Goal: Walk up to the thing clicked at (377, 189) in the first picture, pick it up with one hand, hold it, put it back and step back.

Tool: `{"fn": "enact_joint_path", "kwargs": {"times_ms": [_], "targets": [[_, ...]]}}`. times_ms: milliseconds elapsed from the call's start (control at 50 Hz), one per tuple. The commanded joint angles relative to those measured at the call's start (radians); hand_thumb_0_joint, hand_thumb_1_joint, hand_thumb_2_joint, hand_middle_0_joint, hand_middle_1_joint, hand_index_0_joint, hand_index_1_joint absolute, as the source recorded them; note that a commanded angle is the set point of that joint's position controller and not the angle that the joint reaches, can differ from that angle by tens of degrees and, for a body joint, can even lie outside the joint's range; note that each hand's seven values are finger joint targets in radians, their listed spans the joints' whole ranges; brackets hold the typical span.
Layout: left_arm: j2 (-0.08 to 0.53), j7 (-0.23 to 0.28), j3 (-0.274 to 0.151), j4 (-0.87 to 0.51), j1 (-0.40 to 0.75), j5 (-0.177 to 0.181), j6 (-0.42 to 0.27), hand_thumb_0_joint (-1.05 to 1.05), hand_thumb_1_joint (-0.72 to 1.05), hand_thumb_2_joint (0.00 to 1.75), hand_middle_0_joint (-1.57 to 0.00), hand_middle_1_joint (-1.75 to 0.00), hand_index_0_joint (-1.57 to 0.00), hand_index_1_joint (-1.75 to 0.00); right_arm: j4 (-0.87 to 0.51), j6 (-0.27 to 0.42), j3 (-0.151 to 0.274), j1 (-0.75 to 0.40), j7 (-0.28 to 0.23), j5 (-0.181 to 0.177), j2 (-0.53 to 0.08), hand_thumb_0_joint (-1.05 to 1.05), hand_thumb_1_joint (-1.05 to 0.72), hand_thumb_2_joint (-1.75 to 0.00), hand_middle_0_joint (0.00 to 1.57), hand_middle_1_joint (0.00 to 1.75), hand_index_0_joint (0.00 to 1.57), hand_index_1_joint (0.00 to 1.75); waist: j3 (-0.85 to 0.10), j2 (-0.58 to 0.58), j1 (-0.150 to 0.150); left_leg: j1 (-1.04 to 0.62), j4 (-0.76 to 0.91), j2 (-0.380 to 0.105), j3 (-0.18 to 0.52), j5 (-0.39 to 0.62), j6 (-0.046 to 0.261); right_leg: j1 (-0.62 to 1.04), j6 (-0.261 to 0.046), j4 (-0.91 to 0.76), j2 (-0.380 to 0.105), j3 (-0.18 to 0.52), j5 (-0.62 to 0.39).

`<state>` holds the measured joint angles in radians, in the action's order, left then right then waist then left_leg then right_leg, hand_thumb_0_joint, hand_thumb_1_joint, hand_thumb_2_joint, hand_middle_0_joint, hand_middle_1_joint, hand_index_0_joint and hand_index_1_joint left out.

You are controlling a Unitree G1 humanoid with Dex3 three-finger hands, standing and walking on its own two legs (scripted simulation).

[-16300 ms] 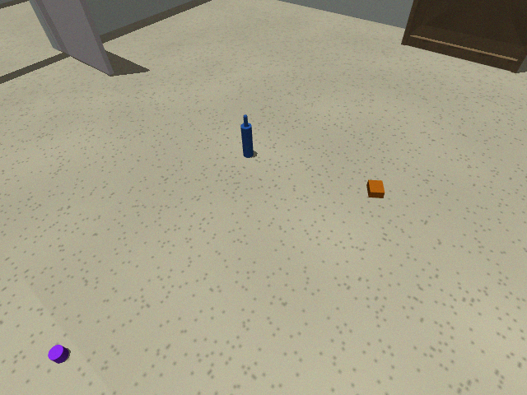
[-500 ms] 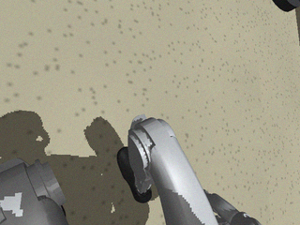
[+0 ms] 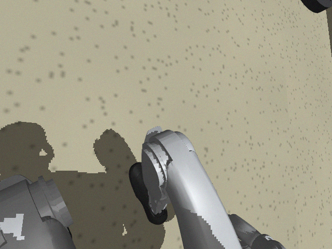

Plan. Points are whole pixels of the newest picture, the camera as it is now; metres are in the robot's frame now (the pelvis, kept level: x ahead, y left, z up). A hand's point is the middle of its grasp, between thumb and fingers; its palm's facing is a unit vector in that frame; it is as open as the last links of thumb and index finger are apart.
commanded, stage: settle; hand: left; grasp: from above
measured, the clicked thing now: out of the picture +0.44 +0.36 -0.29
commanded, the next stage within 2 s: lift in 0.84 s
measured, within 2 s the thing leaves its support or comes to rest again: leaves its support in 0.14 s
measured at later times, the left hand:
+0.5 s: hand out of the picture +0.44 +0.37 -0.19, palm faces -0.40 -0.15 -0.90, open 9.9 cm
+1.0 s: hand out of the picture +0.43 +0.37 -0.13, palm faces -0.42 -0.13 -0.90, open 9.8 cm
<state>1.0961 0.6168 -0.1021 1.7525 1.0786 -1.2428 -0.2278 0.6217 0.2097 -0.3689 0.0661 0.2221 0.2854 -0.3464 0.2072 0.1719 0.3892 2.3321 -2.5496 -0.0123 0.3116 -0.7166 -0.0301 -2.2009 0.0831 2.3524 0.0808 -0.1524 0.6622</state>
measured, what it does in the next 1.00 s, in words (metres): stands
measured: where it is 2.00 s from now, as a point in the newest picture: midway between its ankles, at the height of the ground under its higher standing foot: (112, 228)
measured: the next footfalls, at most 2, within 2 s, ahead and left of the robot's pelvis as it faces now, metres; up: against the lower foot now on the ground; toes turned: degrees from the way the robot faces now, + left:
none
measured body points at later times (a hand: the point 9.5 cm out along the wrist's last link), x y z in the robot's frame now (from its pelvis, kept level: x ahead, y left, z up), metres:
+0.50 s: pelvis +0.01 +0.00 +0.01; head +0.25 +0.13 +0.36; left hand +0.46 +0.38 -0.14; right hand +0.10 -0.26 -0.06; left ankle +0.06 +0.13 -0.27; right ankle +0.12 -0.13 -0.27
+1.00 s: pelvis +0.00 -0.01 +0.02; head +0.23 +0.10 +0.39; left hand +0.45 +0.38 -0.08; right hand +0.09 -0.27 -0.07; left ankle +0.06 +0.13 -0.27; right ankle +0.12 -0.13 -0.27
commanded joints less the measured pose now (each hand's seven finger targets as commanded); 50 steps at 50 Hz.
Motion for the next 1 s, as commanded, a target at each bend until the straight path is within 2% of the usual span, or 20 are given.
{"fn": "enact_joint_path", "kwargs": {"times_ms": [0, 40, 80, 120, 160, 200, 280, 320, 360, 400, 440, 500, 580, 600, 620, 740, 800, 900, 960, 980], "targets": [[0.224, 0.005, -0.01, -0.091, 0.176, 0.012, 0.01, 0.0, 0.81, 0.54, -1.16, -0.49, -1.18, -0.47, 0.023, -0.012, 0.113, 0.179, -0.013, -0.012, -0.34, 0.0, -0.9, -0.9, 0.2, 0.3, 0.2, 0.3, -0.632, -0.582, 0.034, -0.485, 0.285, -0.046, -0.128, 0.205, 0.023, 0.348, -0.094, -0.187, 0.027, -0.134, -0.245], [0.256, 0.001, -0.039, -0.197, 0.225, 0.01, 0.012, 0.0, 0.82, 0.54, -1.16, -0.49, -1.18, -0.48, 0.023, -0.014, 0.128, 0.193, -0.013, -0.012, -0.347, 0.0, -0.9, -0.9, 0.2, 0.3, 0.2, 0.3, -0.711, -0.642, 0.016, -0.539, 0.284, -0.045, -0.127, 0.252, 0.018, 0.348, -0.097, -0.174, 0.023, -0.136, -0.274], [0.229, -0.003, -0.038, -0.16, 0.188, 0.01, 0.025, 0.0, 0.81, 0.54, -1.16, -0.47, -1.18, -0.46, 0.024, -0.015, 0.136, 0.192, -0.01, -0.015, -0.34, 0.0, -0.91, -0.9, 0.2, 0.3, 0.2, 0.3, -0.698, -0.624, 0.02, -0.526, 0.278, -0.044, -0.132, 0.256, 0.019, 0.336, -0.099, -0.174, 0.022, -0.135, -0.276], [0.236, -0.003, -0.068, -0.225, 0.187, 0.012, 0.028, 0.0, 0.82, 0.52, -1.16, -0.47, -1.18, -0.45, 0.028, -0.021, 0.147, 0.203, -0.009, -0.018, -0.337, 0.0, -0.9, -0.9, 0.2, 0.3, 0.2, 0.3, -0.747, -0.637, 0.001, -0.542, 0.275, -0.043, -0.135, 0.295, 0.018, 0.351, -0.098, -0.174, 0.024, -0.135, -0.307], [0.204, -0.024, -0.054, -0.237, 0.176, 0.014, 0.036, 0.0, 0.83, 0.54, -1.17, -0.48, -1.19, -0.47, 0.033, -0.022, 0.167, 0.203, -0.005, -0.021, -0.331, 0.0, -0.9, -0.9, 0.2, 0.3, 0.2, 0.3, -0.731, -0.657, 0.002, -0.536, 0.28, -0.04, -0.148, 0.289, 0.019, 0.343, -0.102, -0.178, 0.023, -0.124, -0.299], [0.233, -0.042, -0.081, -0.32, 0.193, 0.016, 0.046, 0.0, 0.82, 0.53, -1.16, -0.48, -1.18, -0.47, 0.038, -0.023, 0.185, 0.22, -0.003, -0.034, -0.332, 0.0, -0.9, -0.9, 0.2, 0.3, 0.2, 0.3, -0.778, -0.669, -0.018, -0.556, 0.273, -0.038, -0.155, 0.318, 0.02, 0.344, -0.103, -0.181, 0.021, -0.116, -0.317], [0.122, -0.095, -0.027, -0.411, 0.196, 0.042, 0.054, 0.0, 0.81, 0.53, -1.16, -0.47, -1.17, -0.46, 0.027, -0.029, 0.216, 0.206, 0.005, -0.06, -0.304, 0.0, -0.9, -0.9, 0.2, 0.3, 0.2, 0.3, -0.804, -0.679, -0.034, -0.562, 0.294, -0.032, -0.165, 0.293, 0.018, 0.313, -0.11, -0.19, 0.015, -0.106, -0.288], [0.118, -0.118, -0.034, -0.464, 0.198, 0.055, 0.059, 0.0, 0.85, 0.52, -1.17, -0.48, -1.19, -0.46, 0.036, -0.039, 0.239, 0.216, 0.005, -0.074, -0.309, 0.0, -0.9, -0.9, 0.2, 0.3, 0.2, 0.3, -0.847, -0.689, -0.062, -0.567, 0.311, -0.026, -0.169, 0.293, 0.014, 0.299, -0.115, -0.186, 0.008, -0.101, -0.286], [0.076, -0.15, -0.02, -0.401, 0.133, 0.051, 0.074, 0.0, 0.86, 0.54, -1.18, -0.49, -1.2, -0.48, 0.037, -0.054, 0.255, 0.218, 0.01, -0.086, -0.3, 0.0, -0.9, -0.9, 0.2, 0.3, 0.2, 0.3, -0.818, -0.649, -0.071, -0.541, 0.316, -0.022, -0.174, 0.271, 0.019, 0.267, -0.116, -0.186, 0.007, -0.097, -0.265], [0.065, -0.171, -0.027, -0.423, 0.157, 0.054, 0.082, 0.0, 0.87, 0.55, -1.18, -0.49, -1.21, -0.47, 0.047, -0.072, 0.269, 0.252, 0.009, -0.093, -0.296, 0.0, -0.89, -0.9, 0.2, 0.3, 0.2, 0.3, -0.826, -0.609, -0.064, -0.499, 0.317, -0.016, -0.182, 0.244, 0.029, 0.285, -0.112, -0.204, 0.005, -0.086, -0.253], [0.002, -0.201, 0.013, -0.447, 0.173, 0.058, 0.084, 0.0, 0.86, 0.56, -1.19, -0.49, -1.21, -0.48, 0.035, -0.08, 0.274, 0.244, 0.011, -0.109, -0.272, 0.0, -0.9, -0.9, 0.2, 0.3, 0.2, 0.3, -0.827, -0.592, -0.069, -0.497, 0.322, -0.013, -0.193, 0.24, 0.035, 0.284, -0.113, -0.211, 0.003, -0.073, -0.254], [0.025, -0.226, -0.002, -0.46, 0.18, 0.059, 0.084, 0.0, 0.82, 0.56, -1.17, -0.49, -1.18, -0.48, 0.028, -0.097, 0.285, 0.254, 0.004, -0.127, -0.271, 0.0, -0.9, -0.9, 0.2, 0.3, 0.2, 0.3, -0.849, -0.552, -0.085, -0.483, 0.33, -0.006, -0.201, 0.236, 0.04, 0.298, -0.111, -0.222, -0.002, -0.064, -0.249], [-0.006, -0.261, 0.01, -0.484, 0.217, 0.053, 0.074, 0.0, 0.78, 0.58, -1.15, -0.48, -1.16, -0.48, 0.018, -0.121, 0.297, 0.262, -0.012, -0.138, -0.261, 0.0, -0.9, -0.9, 0.2, 0.3, 0.2, 0.3, -0.845, -0.537, -0.079, -0.486, 0.346, 0.002, -0.204, 0.21, 0.039, 0.274, -0.118, -0.231, -0.011, -0.057, -0.215], [0.007, -0.266, 0.002, -0.478, 0.205, 0.05, 0.071, 0.0, 0.77, 0.56, -1.14, -0.48, -1.15, -0.48, 0.017, -0.127, 0.303, 0.256, -0.019, -0.143, -0.263, 0.0, -0.9, -0.9, 0.2, 0.3, 0.2, 0.3, -0.844, -0.525, -0.099, -0.478, 0.35, 0.004, -0.207, 0.194, 0.041, 0.26, -0.121, -0.236, -0.012, -0.053, -0.197], [0.007, -0.271, 0.003, -0.483, 0.217, 0.048, 0.068, 0.0, 0.78, 0.59, -1.14, -0.51, -1.15, -0.5, 0.009, -0.131, 0.303, 0.259, -0.023, -0.142, -0.255, 0.0, -0.9, -0.9, 0.2, 0.3, 0.2, 0.3, -0.846, -0.518, -0.083, -0.471, 0.343, 0.004, -0.215, 0.189, 0.044, 0.281, -0.117, -0.247, -0.012, -0.046, -0.192], [0.01, -0.296, -0.003, -0.508, 0.224, 0.045, 0.061, 0.0, 0.74, 0.62, -1.1, -0.56, -1.11, -0.55, 0.002, -0.155, 0.314, 0.272, -0.052, -0.148, -0.244, 0.0, -0.9, -0.9, 0.2, 0.3, 0.2, 0.3, -0.862, -0.497, -0.094, -0.484, 0.366, 0.011, -0.226, 0.182, 0.044, 0.284, -0.121, -0.27, -0.017, -0.036, -0.171], [0.027, -0.304, -0.011, -0.56, 0.246, 0.039, 0.053, 0.0, 0.74, 0.65, -1.09, -0.57, -1.1, -0.56, -0.002, -0.169, 0.316, 0.272, -0.066, -0.152, -0.234, 0.0, -0.9, -0.9, 0.2, 0.3, 0.2, 0.3, -0.922, -0.529, -0.113, -0.51, 0.37, 0.01, -0.235, 0.216, 0.043, 0.309, -0.123, -0.267, -0.019, -0.027, -0.199], [0.005, -0.328, -0.002, -0.575, 0.256, 0.044, 0.06, 0.0, 0.76, 0.62, -1.14, -0.62, -1.16, -0.6, 0.0, -0.184, 0.331, 0.292, -0.085, -0.158, -0.239, 0.0, -0.94, -0.91, 0.2, 0.3, 0.2, 0.3, -0.897, -0.535, -0.104, -0.538, 0.389, 0.013, -0.232, 0.215, 0.039, 0.264, -0.129, -0.278, -0.029, -0.03, -0.194], [0.025, -0.337, -0.03, -0.597, 0.218, 0.051, 0.069, 0.0, 0.71, 0.58, -1.03, -0.51, -1.05, -0.49, -0.005, -0.197, 0.339, 0.301, -0.092, -0.163, -0.233, 0.0, -0.88, -0.89, 0.2, 0.3, 0.2, 0.3, -0.964, -0.54, -0.138, -0.552, 0.402, 0.018, -0.247, 0.241, 0.042, 0.309, -0.127, -0.288, -0.032, -0.023, -0.212], [0.016, -0.342, -0.027, -0.615, 0.212, 0.059, 0.072, 0.0, 0.73, 0.53, -1.09, -0.58, -1.12, -0.55, -0.006, -0.201, 0.338, 0.304, -0.091, -0.167, -0.22, 0.0, -0.93, -0.91, 0.2, 0.3, 0.2, 0.3, -0.984, -0.553, -0.145, -0.568, 0.42, 0.017, -0.25, 0.244, 0.041, 0.33, -0.125, -0.288, -0.032, -0.018, -0.216]]}}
